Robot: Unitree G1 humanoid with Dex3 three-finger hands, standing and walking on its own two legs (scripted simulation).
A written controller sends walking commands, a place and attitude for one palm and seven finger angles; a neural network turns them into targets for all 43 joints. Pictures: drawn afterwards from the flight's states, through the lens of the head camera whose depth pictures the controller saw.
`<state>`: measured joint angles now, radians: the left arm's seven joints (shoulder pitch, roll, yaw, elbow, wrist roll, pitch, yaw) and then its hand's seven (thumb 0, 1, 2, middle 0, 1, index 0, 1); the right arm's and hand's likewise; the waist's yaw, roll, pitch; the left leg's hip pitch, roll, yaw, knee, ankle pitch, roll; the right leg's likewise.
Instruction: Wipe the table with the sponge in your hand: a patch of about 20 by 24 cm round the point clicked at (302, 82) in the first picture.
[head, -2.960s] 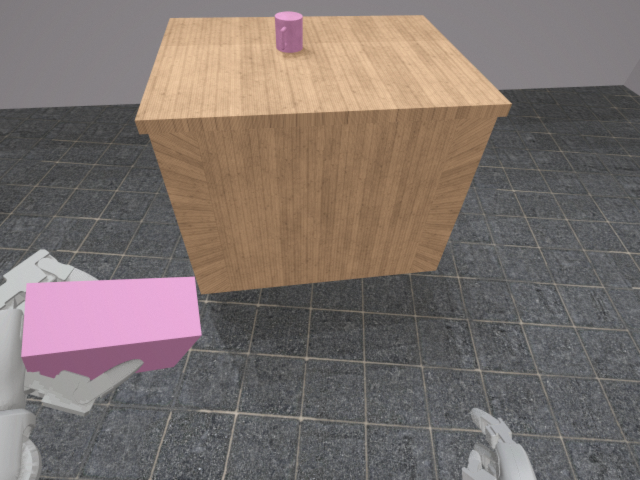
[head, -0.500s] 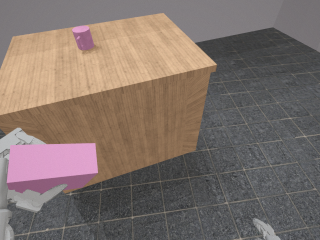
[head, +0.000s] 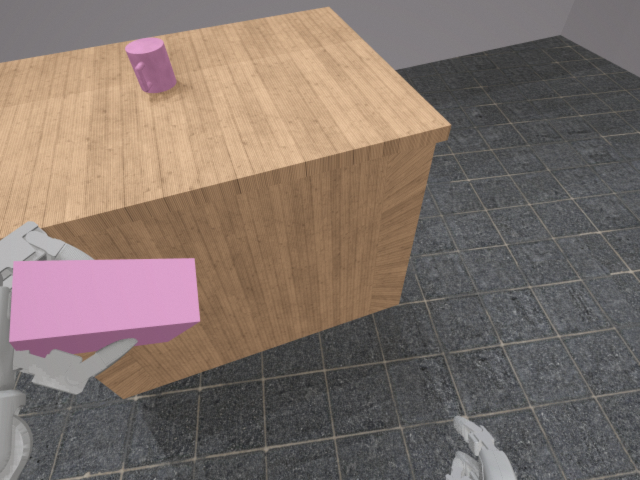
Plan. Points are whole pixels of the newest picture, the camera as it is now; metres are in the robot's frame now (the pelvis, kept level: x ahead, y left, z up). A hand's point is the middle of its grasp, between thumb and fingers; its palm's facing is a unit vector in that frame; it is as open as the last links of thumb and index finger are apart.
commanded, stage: take the last steps up to it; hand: left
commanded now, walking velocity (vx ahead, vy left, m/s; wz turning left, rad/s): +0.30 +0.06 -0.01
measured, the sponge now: (133, 308) +0.24 +0.19 +0.16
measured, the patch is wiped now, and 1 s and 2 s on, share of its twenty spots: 0.00 0.00 0.00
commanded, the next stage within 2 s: come to a stop and stand still in 0.90 s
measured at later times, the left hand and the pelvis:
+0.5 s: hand (115, 203) +0.34 +0.24 +0.20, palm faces +0.37 -0.83 -0.41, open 9.8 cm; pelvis +0.11 +0.01 +0.02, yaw -2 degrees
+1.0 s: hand (156, 160) +0.42 +0.23 +0.19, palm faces +0.37 -0.82 -0.43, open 9.8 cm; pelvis +0.20 +0.00 +0.01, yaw -1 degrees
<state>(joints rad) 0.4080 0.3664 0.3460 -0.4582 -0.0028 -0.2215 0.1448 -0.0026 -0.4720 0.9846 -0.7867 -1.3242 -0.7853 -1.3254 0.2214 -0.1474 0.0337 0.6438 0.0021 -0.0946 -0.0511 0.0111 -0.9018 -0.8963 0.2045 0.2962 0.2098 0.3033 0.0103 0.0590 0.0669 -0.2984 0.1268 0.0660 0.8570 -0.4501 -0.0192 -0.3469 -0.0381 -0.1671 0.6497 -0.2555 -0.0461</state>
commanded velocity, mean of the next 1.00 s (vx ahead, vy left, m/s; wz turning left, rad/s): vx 0.22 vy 0.06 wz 0.01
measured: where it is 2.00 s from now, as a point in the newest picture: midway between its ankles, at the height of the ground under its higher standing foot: outside the picture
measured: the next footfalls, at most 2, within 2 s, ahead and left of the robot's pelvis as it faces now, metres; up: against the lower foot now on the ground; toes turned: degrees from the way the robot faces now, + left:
left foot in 0.28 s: +0.17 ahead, +0.14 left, +0.00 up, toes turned +8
right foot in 0.62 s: +0.21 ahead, -0.12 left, +0.00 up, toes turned -11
